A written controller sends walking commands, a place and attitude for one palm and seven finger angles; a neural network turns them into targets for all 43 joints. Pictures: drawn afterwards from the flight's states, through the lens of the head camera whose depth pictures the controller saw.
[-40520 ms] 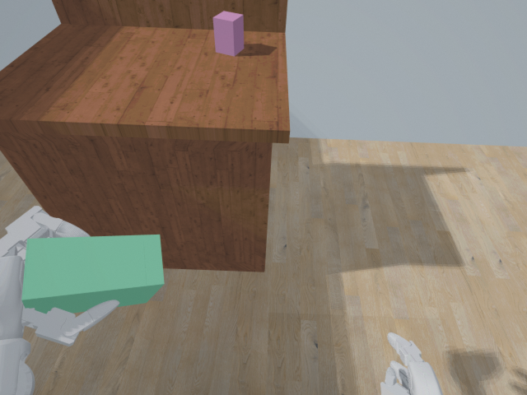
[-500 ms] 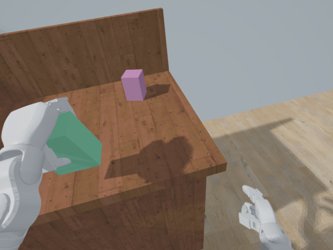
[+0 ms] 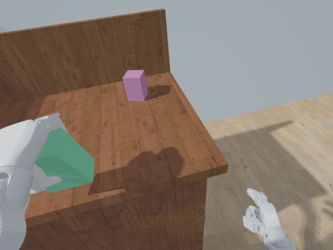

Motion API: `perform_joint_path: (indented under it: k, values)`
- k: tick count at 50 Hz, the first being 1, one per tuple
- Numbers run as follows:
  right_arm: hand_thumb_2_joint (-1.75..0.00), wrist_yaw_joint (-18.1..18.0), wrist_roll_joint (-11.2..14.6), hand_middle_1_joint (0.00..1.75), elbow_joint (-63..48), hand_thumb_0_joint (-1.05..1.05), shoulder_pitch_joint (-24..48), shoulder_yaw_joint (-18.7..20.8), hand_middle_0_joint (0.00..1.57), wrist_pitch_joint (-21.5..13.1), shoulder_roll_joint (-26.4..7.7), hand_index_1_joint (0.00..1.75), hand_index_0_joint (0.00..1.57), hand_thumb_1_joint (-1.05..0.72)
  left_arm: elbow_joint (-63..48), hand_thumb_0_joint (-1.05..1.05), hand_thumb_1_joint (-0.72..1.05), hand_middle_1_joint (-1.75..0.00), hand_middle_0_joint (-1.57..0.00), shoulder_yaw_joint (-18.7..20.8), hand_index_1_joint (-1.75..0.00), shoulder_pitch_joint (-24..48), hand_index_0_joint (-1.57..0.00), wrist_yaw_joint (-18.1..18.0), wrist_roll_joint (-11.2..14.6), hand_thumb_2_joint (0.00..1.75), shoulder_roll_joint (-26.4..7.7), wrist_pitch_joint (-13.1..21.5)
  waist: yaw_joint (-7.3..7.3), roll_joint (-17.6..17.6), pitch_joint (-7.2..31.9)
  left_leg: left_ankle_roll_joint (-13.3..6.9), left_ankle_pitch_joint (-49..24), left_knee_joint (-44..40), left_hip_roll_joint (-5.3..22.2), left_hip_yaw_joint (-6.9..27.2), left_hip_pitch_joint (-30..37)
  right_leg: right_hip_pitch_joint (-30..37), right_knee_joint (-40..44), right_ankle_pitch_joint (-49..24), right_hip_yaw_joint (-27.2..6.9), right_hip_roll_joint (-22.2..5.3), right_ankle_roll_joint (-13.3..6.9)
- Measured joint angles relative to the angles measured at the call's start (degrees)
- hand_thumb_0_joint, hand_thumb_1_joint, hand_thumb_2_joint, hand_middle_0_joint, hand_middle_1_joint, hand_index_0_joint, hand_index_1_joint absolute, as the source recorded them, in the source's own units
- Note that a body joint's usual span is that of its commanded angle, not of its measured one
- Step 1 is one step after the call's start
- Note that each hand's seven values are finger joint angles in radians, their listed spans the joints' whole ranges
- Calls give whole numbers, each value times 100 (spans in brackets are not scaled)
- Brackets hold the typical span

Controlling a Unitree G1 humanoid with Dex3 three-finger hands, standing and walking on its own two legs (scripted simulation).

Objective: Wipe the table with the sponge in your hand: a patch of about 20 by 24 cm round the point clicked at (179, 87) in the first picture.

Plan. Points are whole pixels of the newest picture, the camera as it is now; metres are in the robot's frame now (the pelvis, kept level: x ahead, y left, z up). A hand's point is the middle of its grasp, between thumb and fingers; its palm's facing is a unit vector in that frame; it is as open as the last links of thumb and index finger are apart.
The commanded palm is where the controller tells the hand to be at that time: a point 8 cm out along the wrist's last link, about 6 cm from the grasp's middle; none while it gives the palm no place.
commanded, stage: bring the sponge back beside the body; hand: left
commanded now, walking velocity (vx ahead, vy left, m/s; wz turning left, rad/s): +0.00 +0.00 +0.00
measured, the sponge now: (62, 167) +0.20 +0.27 +0.15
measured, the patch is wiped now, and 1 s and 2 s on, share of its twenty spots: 1.00 1.00 1.00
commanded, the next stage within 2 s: step back with the hand held close in 0.30 s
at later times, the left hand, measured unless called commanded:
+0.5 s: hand (52, 150) +0.20 +0.27 +0.21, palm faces +0.37 -0.55 -0.75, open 10.2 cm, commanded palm +0.15 +0.29 +0.26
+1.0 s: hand (40, 151) +0.17 +0.26 +0.24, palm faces +0.42 -0.79 -0.45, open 10.2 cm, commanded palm +0.12 +0.31 +0.26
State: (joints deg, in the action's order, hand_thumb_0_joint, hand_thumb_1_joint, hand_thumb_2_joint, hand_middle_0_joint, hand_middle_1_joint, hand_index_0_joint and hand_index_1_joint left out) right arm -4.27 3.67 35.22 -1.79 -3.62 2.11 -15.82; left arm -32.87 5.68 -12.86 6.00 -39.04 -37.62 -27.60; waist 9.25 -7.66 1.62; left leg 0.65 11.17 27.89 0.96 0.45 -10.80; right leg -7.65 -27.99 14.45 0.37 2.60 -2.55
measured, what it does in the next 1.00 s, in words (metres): shifts its weight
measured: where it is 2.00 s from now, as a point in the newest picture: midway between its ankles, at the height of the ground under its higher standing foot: outside the picture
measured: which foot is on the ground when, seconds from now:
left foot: down 0.00-1.00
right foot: down 0.00-1.00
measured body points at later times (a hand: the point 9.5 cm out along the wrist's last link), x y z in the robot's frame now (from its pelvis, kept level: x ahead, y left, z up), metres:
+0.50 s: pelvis -0.01 +0.00 +0.00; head -0.04 -0.04 +0.45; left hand +0.18 +0.29 +0.25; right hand +0.25 -0.18 -0.05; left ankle +0.05 +0.13 -0.73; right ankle +0.02 -0.09 -0.74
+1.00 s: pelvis -0.04 +0.03 -0.02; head -0.03 +0.04 +0.43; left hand +0.15 +0.30 +0.26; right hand +0.08 -0.22 -0.11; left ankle +0.02 +0.12 -0.74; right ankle +0.02 -0.09 -0.74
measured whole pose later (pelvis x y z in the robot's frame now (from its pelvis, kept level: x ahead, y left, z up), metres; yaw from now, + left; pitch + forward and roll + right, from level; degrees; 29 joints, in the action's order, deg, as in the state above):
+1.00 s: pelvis -0.04 +0.03 -0.02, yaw +0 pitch +2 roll -2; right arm -3.4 0.8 36.0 -15.3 -1.0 -1.6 -12.9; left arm -41.2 29.3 -23.6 -8.0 4.1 -29.0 9.2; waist -2.6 -0.4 1.3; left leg -1.8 14.8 39.3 -0.6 1.5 -26.7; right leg -24.4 -34.5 12.4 0.6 2.1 -0.1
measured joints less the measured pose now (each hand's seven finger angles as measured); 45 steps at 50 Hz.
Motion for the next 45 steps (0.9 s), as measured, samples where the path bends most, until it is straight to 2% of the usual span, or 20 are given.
perform_joint_path:
  k: [6,22,23,24,25,26,27,28,29,32,36,40,45]
  values:
    - [-89,-48,3,30,31,1,29,-13,20,-39,17,30,20,-90,125,0,-51,-133,-72,-57,-132,141,-74,-14,-37,104,44,-2,30,2,-35,-9,-21,-14,-17,25,33,47,25,-16,23,-15,8]
    - [-89,-12,-1,30,21,1,61,-73,20,-20,63,30,21,-90,155,0,-51,-133,-72,-43,-133,163,-74,-63,-46,104,48,24,-12,16,-21,-26,-75,-72,-20,1,29,44,98,-89,-8,-17,31]
    - [-89,-1,10,30,-119,1,-18,-48,20,13,55,30,21,-90,265,0,-51,-133,-72,205,-132,211,-74,-176,868,104,199,240,-43,13,14,-65,66,50,-26,48,-98,-7,113,-98,37,-16,39]
    - [-89,12,-27,30,-277,1,-132,-53,20,-16,62,30,21,-90,389,0,-51,-133,-72,499,-132,212,-74,-293,1859,104,362,615,-90,48,76,-134,319,234,-40,105,-290,-114,114,-108,81,-11,44]
    - [-89,29,-66,30,-409,1,-246,-81,20,-63,85,30,21,-90,468,0,-51,-133,-72,736,-132,146,-74,-417,2607,104,492,998,-139,115,124,-194,539,422,-58,160,-452,-232,98,-116,94,2,41]
    - [-89,42,-102,30,-509,1,-363,-116,20,-107,122,30,21,-90,446,0,-51,-133,-72,916,-132,30,-74,-544,3139,104,612,1330,-199,203,161,-236,623,580,-67,188,-550,-343,74,-121,83,25,36]
    - [-89,51,-130,30,-580,1,-481,-146,20,-138,157,30,21,-90,331,0,-51,-133,-72,1048,-132,-98,-74,-669,3518,104,729,1609,-280,297,186,-258,586,655,-62,196,-574,-444,31,-114,72,52,34]
    - [-89,56,-158,30,-629,1,-599,-166,20,-158,173,30,21,-90,151,0,-51,-133,-72,1140,-132,-208,-74,-784,3794,104,838,1857,-380,370,199,-271,476,630,-34,209,-539,-546,-41,-87,80,87,36]
    - [-89,54,-187,30,-634,1,-696,-159,20,-168,187,30,21,-90,-39,0,-51,-133,-72,1205,-132,-272,-74,-882,3998,104,931,2094,-509,452,186,-202,494,581,-20,237,-556,-651,-142,-41,111,94,45]
    - [-89,64,-253,30,-510,1,-926,-65,20,-117,214,30,21,-90,-531,0,-51,-133,-72,1441,-132,-391,-74,-1093,4300,104,1067,2692,-777,729,38,-102,517,678,-94,209,-729,-849,-305,15,90,14,108]
    - [-89,104,-270,30,-276,1,-1218,155,20,-74,201,30,21,-90,-840,0,-51,-133,-72,2023,-132,-574,-74,-1269,4381,104,887,3214,-1027,840,-44,-149,481,745,-140,149,-955,-1101,-408,-2,37,-34,158]
    - [-89,131,-264,30,-29,1,-1429,292,20,-84,176,30,20,-90,-695,0,-51,-133,-72,2435,-133,-681,-74,-1334,4392,104,690,3450,-1134,777,-76,-171,437,804,-131,134,-1119,-1238,-403,-77,24,-26,186]
    - [-89,128,-241,30,95,1,-1470,310,20,-188,203,30,20,-90,-609,0,-51,-133,-72,2495,-133,-922,-74,-1384,4380,104,743,3538,-1219,698,-53,-188,410,988,-120,135,-1385,-1461,-494,-164,32,-13,200]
